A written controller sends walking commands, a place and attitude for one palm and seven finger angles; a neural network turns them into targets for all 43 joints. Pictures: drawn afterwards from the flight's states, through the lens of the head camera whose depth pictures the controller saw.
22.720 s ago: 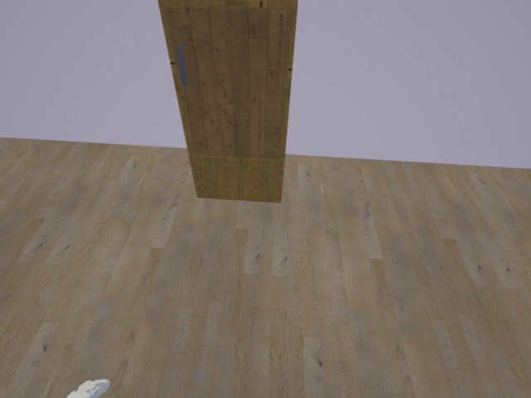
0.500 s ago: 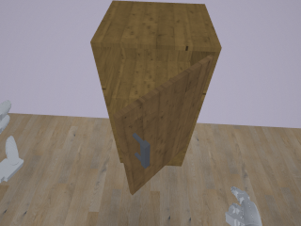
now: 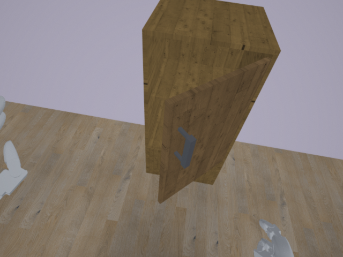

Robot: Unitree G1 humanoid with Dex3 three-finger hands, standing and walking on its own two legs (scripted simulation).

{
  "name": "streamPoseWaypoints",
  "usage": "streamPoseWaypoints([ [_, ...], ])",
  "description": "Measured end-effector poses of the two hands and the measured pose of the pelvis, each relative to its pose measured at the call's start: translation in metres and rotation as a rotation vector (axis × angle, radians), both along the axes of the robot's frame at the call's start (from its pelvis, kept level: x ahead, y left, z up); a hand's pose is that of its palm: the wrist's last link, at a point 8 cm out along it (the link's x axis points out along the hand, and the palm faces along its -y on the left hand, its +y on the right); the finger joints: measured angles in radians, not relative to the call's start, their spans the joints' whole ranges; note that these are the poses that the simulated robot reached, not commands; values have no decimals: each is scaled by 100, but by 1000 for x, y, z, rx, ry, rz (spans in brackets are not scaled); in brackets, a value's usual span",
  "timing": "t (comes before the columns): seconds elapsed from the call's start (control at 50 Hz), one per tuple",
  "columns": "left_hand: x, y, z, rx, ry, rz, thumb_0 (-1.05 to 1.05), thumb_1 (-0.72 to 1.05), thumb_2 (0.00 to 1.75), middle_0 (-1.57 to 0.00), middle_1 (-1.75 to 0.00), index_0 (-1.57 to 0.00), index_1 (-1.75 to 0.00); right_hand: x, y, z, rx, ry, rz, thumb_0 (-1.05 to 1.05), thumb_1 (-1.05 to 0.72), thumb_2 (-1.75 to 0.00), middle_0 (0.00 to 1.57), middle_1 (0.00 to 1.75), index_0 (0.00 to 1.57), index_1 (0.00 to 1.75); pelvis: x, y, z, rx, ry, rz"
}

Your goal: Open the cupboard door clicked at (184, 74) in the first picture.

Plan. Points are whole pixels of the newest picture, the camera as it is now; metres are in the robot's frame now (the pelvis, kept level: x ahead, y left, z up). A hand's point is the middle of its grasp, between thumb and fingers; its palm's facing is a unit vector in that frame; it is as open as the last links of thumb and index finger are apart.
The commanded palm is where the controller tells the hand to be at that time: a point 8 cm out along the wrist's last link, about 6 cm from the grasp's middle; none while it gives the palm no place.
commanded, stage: step back with the hand held close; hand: left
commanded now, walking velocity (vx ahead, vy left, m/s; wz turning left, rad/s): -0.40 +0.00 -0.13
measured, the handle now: (183, 148) +0.41 -0.01 -0.01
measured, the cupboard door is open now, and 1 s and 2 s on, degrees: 46 46 46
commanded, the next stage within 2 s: stop stepping back and stand still in 0.22 s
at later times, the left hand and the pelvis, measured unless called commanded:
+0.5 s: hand out of the picture +0.08 +0.19 +0.19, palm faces +0.21 -0.81 -0.55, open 7.4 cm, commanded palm +0.03 +0.25 +0.19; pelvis -0.14 -0.03 +0.01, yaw -6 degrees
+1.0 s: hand out of the picture +0.03 +0.22 +0.19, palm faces +0.39 -0.82 -0.42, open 7.4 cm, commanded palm -0.02 +0.26 +0.19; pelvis -0.19 -0.02 +0.01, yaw -6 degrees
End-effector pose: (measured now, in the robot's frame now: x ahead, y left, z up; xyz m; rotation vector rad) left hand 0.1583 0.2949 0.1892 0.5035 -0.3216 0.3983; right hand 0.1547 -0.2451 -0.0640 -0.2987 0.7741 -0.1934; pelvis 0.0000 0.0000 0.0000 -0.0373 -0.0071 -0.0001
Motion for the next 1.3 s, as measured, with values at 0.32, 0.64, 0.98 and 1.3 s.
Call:
streamPoseWaypoints([
  [0.32,-42,-29,23,48,16,-174,1,89,90,-21,-30,-21,-30,-71,21,20,79,-58,18,1,-90,-90,21,30,21,30,-82,-10,18,-31,72,-85],
  [0.64,-132,-44,21,73,47,-49,1,89,90,-22,-30,-22,-30,-211,-65,-9,25,34,-155,1,-91,-90,21,30,20,30,-142,-38,10,40,27,-91],
  [0.98,-169,-40,16,41,-48,-108,1,89,90,-21,-30,-22,-30,-234,-36,5,18,-58,-116,1,-91,-90,20,30,20,30,-184,-25,6,25,-35,-96],
  [1.3,-147,-65,-82,-51,483,-80,0,90,90,-20,-30,-21,-30,-223,-25,-41,203,61,-22,1,-90,-90,21,30,21,30,-184,-39,8,35,10,-62],
])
